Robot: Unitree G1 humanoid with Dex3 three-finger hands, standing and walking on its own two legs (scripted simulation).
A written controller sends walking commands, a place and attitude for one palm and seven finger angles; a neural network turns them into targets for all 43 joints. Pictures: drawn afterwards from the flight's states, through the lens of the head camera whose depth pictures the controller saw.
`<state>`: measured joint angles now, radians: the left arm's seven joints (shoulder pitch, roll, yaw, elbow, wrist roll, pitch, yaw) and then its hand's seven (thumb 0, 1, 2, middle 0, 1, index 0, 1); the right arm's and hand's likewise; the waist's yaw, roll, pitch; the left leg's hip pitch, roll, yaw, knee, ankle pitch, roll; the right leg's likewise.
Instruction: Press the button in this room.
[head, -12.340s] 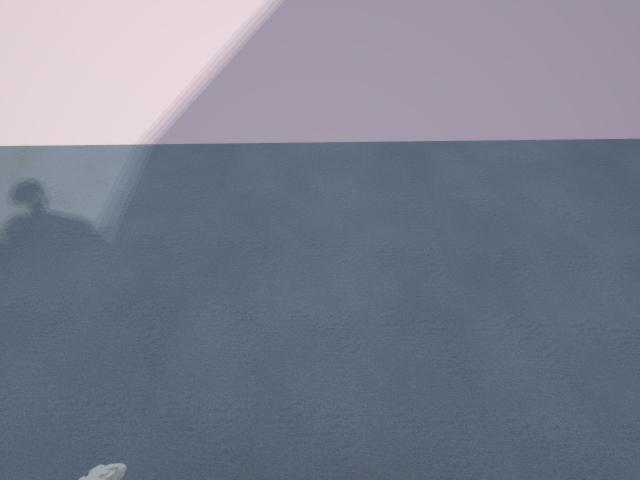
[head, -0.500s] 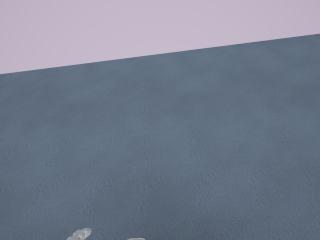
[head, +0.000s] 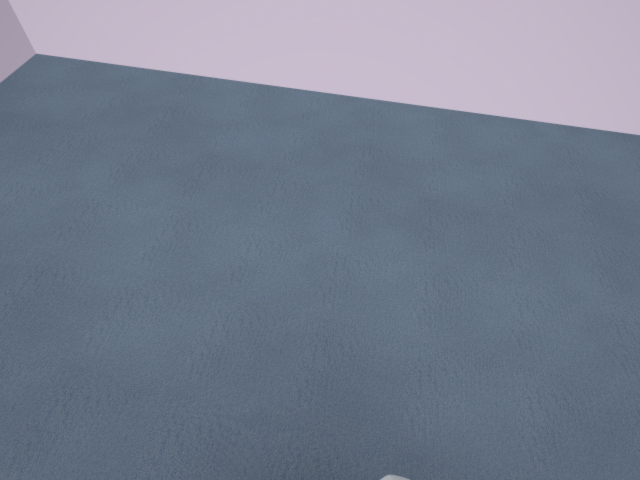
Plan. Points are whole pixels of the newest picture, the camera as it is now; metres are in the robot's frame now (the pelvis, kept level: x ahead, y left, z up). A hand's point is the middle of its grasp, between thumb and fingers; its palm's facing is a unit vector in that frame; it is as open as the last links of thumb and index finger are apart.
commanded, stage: turn or walk to find it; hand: left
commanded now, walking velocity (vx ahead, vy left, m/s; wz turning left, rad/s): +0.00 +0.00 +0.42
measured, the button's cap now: out of the picture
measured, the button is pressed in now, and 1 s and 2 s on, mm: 0 0 0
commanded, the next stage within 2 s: none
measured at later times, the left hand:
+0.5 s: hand out of the picture +0.04 +0.16 -0.14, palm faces +0.23 -0.93 -0.29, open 7.4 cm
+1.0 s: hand out of the picture -0.08 +0.20 -0.16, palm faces +0.47 -0.84 -0.27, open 7.4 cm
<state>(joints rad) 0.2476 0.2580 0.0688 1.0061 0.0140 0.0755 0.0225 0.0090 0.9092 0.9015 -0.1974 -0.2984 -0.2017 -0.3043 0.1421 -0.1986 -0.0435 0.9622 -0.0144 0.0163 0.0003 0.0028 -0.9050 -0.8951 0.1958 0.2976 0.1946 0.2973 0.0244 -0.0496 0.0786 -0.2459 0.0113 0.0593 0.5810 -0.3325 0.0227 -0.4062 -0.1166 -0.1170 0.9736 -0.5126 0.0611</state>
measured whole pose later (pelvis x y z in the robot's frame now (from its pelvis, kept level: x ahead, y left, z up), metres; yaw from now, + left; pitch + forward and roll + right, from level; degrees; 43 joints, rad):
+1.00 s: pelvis -0.03 -0.02 +0.01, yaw +25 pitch +0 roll +0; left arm 0.21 0.25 0.07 0.97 0.01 0.06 0.01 0.01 0.91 0.90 -0.19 -0.30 -0.20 -0.30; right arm 0.16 -0.19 -0.04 0.96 -0.02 0.02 0.00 0.00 -0.90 -0.89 0.20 0.30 0.20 0.30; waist 0.02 -0.02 0.06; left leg -0.22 0.00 0.01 0.49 -0.26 0.01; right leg -0.44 -0.09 -0.05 1.00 -0.45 0.08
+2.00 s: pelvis -0.08 -0.07 +0.01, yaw +50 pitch +0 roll +0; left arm 0.16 0.23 0.06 0.94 0.01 0.05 0.02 0.01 0.91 0.90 -0.19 -0.30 -0.20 -0.30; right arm 0.20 -0.19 -0.05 0.97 -0.02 0.03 0.00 0.00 -0.90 -0.89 0.20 0.30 0.20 0.30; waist -0.02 0.01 0.05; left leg -0.27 -0.03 -0.04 0.48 -0.21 0.02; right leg -0.36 -0.06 -0.03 0.80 -0.44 0.07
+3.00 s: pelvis -0.09 -0.12 +0.00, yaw +76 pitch -1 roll +1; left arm 0.17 0.18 0.04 0.91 0.02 0.01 0.02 0.01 0.91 0.90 -0.20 -0.30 -0.20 -0.30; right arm 0.20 -0.23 -0.08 0.97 -0.01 0.06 0.01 0.00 -0.90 -0.89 0.20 0.30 0.20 0.30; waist -0.02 0.05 0.06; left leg -0.41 -0.05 -0.07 0.88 -0.45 -0.01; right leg -0.26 -0.05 -0.11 0.59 -0.31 -0.02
